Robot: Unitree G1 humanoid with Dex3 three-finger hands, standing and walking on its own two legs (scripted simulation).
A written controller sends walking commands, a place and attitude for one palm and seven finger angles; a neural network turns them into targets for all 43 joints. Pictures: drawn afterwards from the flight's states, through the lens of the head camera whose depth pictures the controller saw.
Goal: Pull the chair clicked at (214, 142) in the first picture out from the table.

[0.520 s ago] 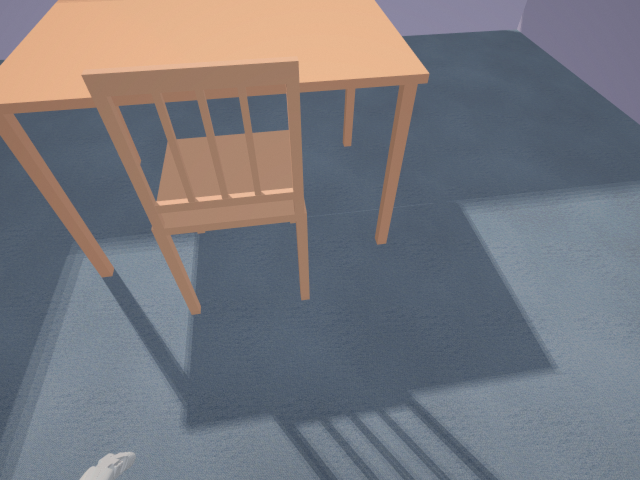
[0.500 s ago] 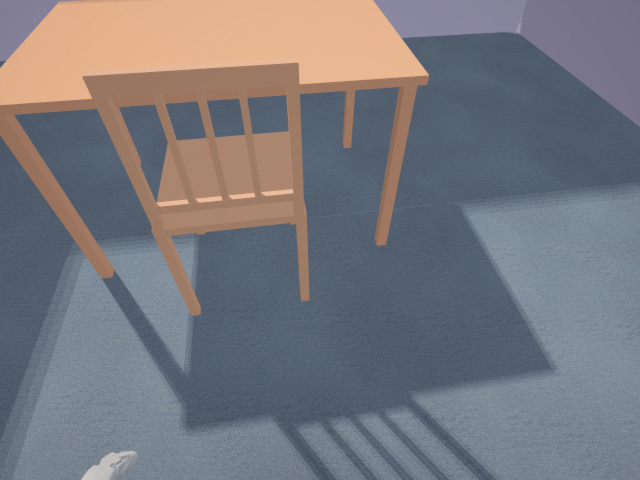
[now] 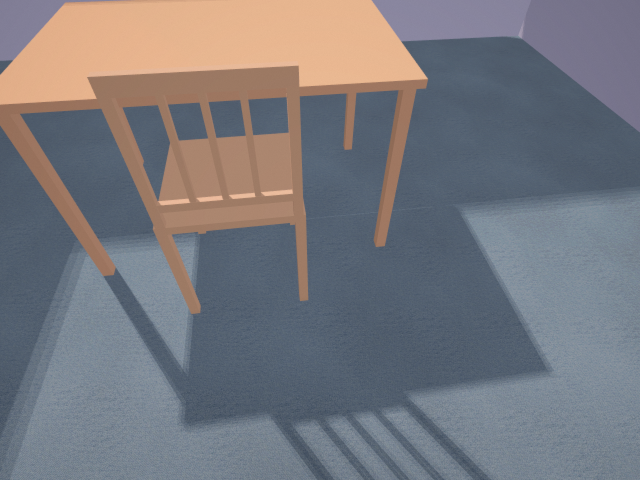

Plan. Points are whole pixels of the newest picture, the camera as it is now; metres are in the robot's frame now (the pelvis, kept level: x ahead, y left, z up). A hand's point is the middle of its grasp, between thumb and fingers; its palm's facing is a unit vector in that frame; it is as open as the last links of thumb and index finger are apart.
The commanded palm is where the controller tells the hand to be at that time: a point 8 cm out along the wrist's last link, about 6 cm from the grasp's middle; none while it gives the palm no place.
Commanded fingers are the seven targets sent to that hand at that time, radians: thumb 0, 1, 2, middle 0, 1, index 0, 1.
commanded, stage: stand and wait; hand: left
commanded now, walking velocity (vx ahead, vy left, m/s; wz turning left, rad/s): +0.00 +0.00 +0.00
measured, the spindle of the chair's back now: (215, 150) +0.83 +0.31 -0.08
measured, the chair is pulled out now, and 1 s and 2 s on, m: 0.00 0.00 0.00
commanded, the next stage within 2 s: look at it before walking up in 0.30 s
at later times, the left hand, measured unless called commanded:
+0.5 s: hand out of the picture +0.06 +0.24 -0.15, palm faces -0.03 -0.95 -0.32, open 7.4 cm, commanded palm none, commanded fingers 0.00 0.90 0.90 -0.20 -0.30 -0.20 -0.30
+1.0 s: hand out of the picture +0.06 +0.24 -0.15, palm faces -0.03 -0.94 -0.33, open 7.4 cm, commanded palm none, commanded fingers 0.00 0.90 0.90 -0.20 -0.30 -0.20 -0.30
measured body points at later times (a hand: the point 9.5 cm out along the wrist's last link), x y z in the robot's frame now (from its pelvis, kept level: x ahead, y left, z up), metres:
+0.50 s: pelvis -0.01 +0.00 +0.00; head -0.01 -0.01 +0.45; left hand +0.06 +0.29 -0.13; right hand +0.05 -0.29 -0.14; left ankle -0.01 +0.13 -0.74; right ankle -0.01 -0.12 -0.74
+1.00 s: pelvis -0.01 +0.00 +0.00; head -0.01 +0.00 +0.45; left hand +0.06 +0.29 -0.13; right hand +0.06 -0.29 -0.13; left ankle -0.01 +0.13 -0.74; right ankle -0.01 -0.12 -0.74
